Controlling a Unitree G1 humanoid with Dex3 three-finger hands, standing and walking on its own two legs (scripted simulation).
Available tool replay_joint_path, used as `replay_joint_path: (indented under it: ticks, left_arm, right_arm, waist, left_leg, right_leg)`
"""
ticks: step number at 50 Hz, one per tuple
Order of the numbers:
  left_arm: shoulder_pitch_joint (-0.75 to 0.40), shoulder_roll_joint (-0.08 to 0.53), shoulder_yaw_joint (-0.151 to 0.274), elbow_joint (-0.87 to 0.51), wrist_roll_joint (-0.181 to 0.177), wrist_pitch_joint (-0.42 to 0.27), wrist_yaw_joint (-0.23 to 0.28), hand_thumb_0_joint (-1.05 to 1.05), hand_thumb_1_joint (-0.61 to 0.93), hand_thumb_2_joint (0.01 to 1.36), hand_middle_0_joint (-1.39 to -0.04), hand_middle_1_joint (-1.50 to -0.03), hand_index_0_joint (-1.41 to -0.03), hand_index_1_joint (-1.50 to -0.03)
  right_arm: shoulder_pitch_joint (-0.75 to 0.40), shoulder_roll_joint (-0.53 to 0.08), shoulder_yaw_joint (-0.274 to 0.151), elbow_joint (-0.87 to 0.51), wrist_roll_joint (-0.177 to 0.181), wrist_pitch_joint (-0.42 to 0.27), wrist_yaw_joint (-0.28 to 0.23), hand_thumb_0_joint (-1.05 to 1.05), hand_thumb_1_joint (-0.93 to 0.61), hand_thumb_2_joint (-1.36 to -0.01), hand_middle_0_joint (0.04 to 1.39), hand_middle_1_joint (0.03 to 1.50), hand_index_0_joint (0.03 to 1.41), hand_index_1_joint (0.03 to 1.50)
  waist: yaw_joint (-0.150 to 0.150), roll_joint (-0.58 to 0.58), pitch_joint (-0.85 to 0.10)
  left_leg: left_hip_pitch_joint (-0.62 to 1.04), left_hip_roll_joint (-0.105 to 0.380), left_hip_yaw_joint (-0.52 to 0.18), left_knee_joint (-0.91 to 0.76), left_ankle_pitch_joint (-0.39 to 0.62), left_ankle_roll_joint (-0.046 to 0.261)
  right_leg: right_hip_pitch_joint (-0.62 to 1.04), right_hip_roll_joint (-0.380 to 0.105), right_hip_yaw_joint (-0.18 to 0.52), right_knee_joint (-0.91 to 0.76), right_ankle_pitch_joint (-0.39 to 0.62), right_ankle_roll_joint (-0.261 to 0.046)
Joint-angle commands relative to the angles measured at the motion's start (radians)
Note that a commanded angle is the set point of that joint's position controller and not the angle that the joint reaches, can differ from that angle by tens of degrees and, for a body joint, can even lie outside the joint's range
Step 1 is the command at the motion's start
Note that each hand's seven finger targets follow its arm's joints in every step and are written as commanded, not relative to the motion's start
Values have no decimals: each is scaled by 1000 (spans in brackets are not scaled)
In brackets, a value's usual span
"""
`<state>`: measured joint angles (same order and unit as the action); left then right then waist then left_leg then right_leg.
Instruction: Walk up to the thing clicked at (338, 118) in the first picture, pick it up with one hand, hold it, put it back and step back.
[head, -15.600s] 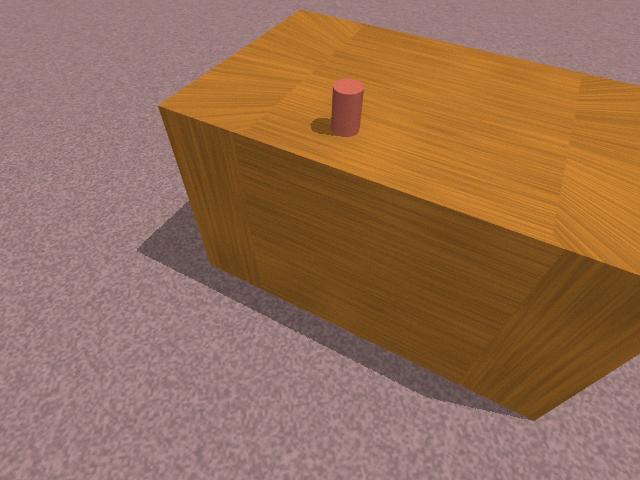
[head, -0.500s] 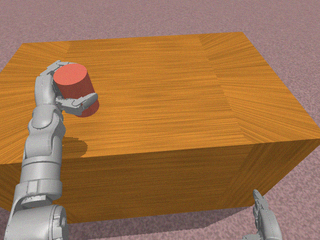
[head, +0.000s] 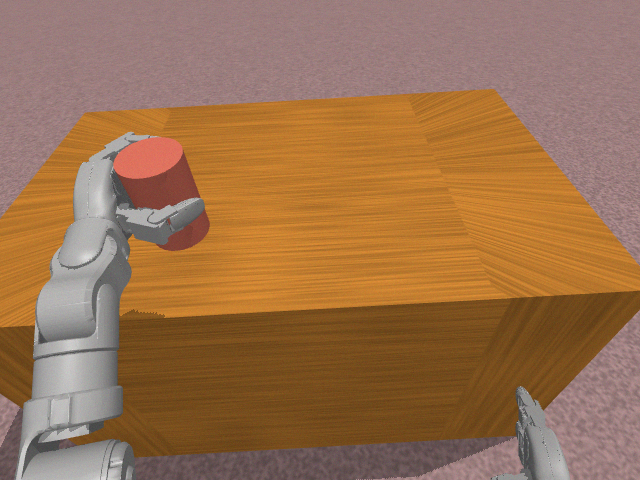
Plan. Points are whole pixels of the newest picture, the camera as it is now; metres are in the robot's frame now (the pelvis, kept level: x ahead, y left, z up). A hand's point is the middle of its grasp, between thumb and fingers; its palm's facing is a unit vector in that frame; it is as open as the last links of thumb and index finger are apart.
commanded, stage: lift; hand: left
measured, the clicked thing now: (166, 196) +0.37 +0.17 +0.21
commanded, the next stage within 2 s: hold in 0.22 s
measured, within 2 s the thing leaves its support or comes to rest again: neither
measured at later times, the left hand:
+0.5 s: hand (149, 186) +0.35 +0.18 +0.23, palm faces +0.15 -0.99 -0.01, open 10.1 cm
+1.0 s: hand (143, 182) +0.34 +0.17 +0.25, palm faces +0.14 -0.99 +0.00, open 10.0 cm
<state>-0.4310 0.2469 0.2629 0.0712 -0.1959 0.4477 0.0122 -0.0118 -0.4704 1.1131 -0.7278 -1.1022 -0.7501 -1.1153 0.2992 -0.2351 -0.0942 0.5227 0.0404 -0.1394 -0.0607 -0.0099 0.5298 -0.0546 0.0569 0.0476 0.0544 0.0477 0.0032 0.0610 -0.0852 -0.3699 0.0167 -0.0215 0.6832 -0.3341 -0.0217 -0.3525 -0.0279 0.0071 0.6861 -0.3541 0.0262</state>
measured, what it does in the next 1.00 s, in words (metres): stands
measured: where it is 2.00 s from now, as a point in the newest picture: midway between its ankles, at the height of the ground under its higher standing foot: outside the picture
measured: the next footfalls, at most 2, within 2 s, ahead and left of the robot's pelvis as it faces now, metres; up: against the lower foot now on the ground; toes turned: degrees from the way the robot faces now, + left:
none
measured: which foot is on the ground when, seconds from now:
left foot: down 0.00-1.00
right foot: down 0.00-1.00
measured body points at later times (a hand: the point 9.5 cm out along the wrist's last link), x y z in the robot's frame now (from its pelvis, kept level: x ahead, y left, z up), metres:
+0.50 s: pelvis +0.00 +0.00 +0.00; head -0.03 -0.03 +0.45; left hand +0.34 +0.23 +0.24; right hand +0.17 -0.26 -0.07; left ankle +0.02 +0.13 -0.72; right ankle +0.00 -0.13 -0.72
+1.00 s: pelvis +0.00 +0.00 +0.01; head -0.03 -0.03 +0.45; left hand +0.32 +0.23 +0.25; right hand +0.17 -0.26 -0.07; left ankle +0.02 +0.13 -0.72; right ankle +0.00 -0.13 -0.72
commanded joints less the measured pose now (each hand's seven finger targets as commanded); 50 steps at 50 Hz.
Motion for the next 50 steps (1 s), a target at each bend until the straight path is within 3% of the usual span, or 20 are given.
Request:
replay_joint_path:
  ticks: [1,3,6,7,10,12,14,15,16,17,19,21,23,32,34,39,43,46,48,50]
  left_arm:
    - [-464,199,63,-314,-17,-60,0,0,180,1299,-1302,-1437,-1325,-1441]
    - [-456,211,78,-313,-18,-47,5,0,184,1295,-1297,-1426,-1318,-1432]
    - [-448,207,85,-337,-26,-36,5,0,172,1292,-1307,-1436,-1330,-1439]
    - [-448,200,75,-348,-24,-31,4,0,174,1290,-1307,-1432,-1328,-1437]
    - [-440,192,67,-365,-25,-17,2,0,194,1295,-1308,-1435,-1331,-1439]
    - [-435,205,77,-358,-24,-4,1,0,176,1276,-1310,-1430,-1333,-1433]
    - [-437,194,72,-388,-30,4,-3,0,176,1297,-1311,-1441,-1333,-1446]
    - [-431,195,83,-380,-35,7,-3,0,162,1293,-1311,-1439,-1331,-1445]
    - [-439,200,75,-395,-29,12,-1,0,156,1282,-1312,-1436,-1335,-1440]
    - [-417,192,77,-376,-30,19,0,0,156,1217,-1307,-1412,-1329,-1412]
    - [-412,180,71,-400,-34,26,-6,0,190,1213,-1289,-1390,-1309,-1392]
    - [-417,195,78,-404,-39,35,-12,0,168,1209,-1289,-1394,-1310,-1396]
    - [-420,201,80,-410,-32,46,-14,0,172,1198,-1294,-1389,-1316,-1389]
    - [-421,186,80,-457,-44,90,-16,0,160,1188,-1267,-1372,-1288,-1374]
    - [-418,196,91,-454,-45,100,-15,0,166,1197,-1273,-1380,-1295,-1380]
    - [-403,177,84,-487,-50,118,-16,0,150,1195,-1273,-1381,-1295,-1382]
    - [-387,171,81,-482,-54,138,-17,0,122,1200,-1281,-1396,-1304,-1396]
    - [-395,204,113,-488,-52,147,-12,0,139,1205,-1280,-1392,-1303,-1393]
    - [-387,161,84,-479,-54,152,-13,0,156,1215,-1283,-1406,-1309,-1404]
    - [-386,176,94,-481,-55,152,-14,0,157,1220,-1291,-1409,-1314,-1408]
  right_arm:
    - [-107,-101,-34,-154,5,-77,-12,0,536,-52,49,50,49,50]
    - [-106,-121,-60,-129,6,-83,-14,0,532,-53,49,50,49,50]
    - [-126,-104,-48,-111,7,-93,-12,0,532,-53,49,50,49,50]
    - [-110,-126,-67,-108,5,-92,-15,0,528,-54,49,50,49,50]
    - [-146,-104,-42,-110,6,-106,-18,0,532,-54,49,50,49,50]
    - [-148,-134,-68,-88,5,-110,-23,0,525,-55,49,50,49,50]
    - [-149,-97,-38,-78,7,-116,-20,0,529,-55,49,50,49,50]
    - [-136,-115,-53,-80,5,-115,-22,0,525,-56,49,50,49,50]
    - [-162,-105,-44,-78,8,-119,-22,0,528,-55,49,50,49,50]
    - [-149,-131,-66,-90,6,-125,-26,0,519,-55,49,50,49,50]
    - [-147,-100,-36,-86,6,-126,-24,0,521,-55,49,50,49,50]
    - [-147,-131,-63,-86,8,-131,-28,0,520,-56,49,50,49,50]
    - [-132,-107,-43,-69,7,-132,-27,0,523,-54,49,50,49,50]
    - [-134,-104,-47,-62,11,-146,-21,0,522,-56,49,50,49,50]
    - [-141,-138,-77,-69,11,-147,-22,0,524,-55,49,50,49,50]
    - [-157,-104,-45,-89,12,-151,-13,0,520,-57,49,50,49,50]
    - [-154,-120,-62,-70,13,-149,-11,0,520,-56,49,50,49,50]
    - [-144,-124,-71,-47,14,-144,-10,0,523,-56,49,50,49,50]
    - [-187,-104,-50,-74,15,-153,-9,0,527,-55,49,50,49,50]
    - [-157,-117,-62,-51,16,-151,-9,0,523,-56,49,50,49,50]
  waist:
    - [4,-48,-213]
    - [6,-53,-208]
    - [17,-50,-210]
    - [-1,-48,-240]
    - [12,-49,-206]
    - [9,-67,-208]
    - [20,-55,-219]
    - [11,-67,-216]
    - [25,-45,-204]
    - [7,-69,-201]
    - [17,-64,-227]
    - [9,-65,-213]
    - [14,-55,-226]
    - [18,-47,-194]
    - [12,-43,-220]
    - [25,-57,-226]
    - [23,-82,-209]
    - [24,-71,-203]
    - [29,-65,-200]
    - [22,-90,-209]
  left_leg:
    - [146,-23,36,-101,164,29]
    - [142,-23,33,-107,154,29]
    - [139,-26,37,-101,185,30]
    - [159,-25,35,-100,194,31]
    - [152,-27,36,-108,169,31]
    - [155,-25,32,-110,175,31]
    - [156,-30,34,-106,189,33]
    - [160,-26,31,-111,189,32]
    - [148,-27,32,-115,177,28]
    - [168,-25,32,-115,177,30]
    - [173,-26,28,-112,203,30]
    - [171,-28,30,-111,206,32]
    - [181,-29,33,-107,230,33]
    - [186,-23,21,-126,222,25]
    - [197,-26,25,-119,251,27]
    - [200,-23,19,-119,273,25]
    - [195,-28,24,-114,271,30]
    - [188,-35,31,-118,237,32]
    - [186,-34,30,-120,245,30]
    - [195,-33,26,-117,249,32]
  right_leg:
    - [17,20,-53,-125,179,-11]
    - [20,20,-54,-131,169,-12]
    - [36,18,-53,-133,199,-9]
    - [37,18,-52,-130,213,-9]
    - [33,17,-52,-141,182,-9]
    - [28,18,-55,-141,185,-9]
    - [38,16,-54,-140,201,-9]
    - [40,19,-56,-141,200,-8]
    - [32,19,-58,-141,183,-13]
    - [30,21,-58,-145,183,-8]
    - [48,20,-61,-142,208,-10]
    - [42,19,-59,-145,215,-8]
    - [51,17,-57,-143,239,-6]
    - [46,25,-68,-142,220,-13]
    - [58,23,-64,-145,252,-11]
    - [76,26,-70,-141,265,-12]
    - [70,24,-66,-151,267,-8]
    - [62,17,-60,-161,243,-4]
    - [67,19,-63,-158,247,-7]
    - [61,20,-64,-155,252,-6]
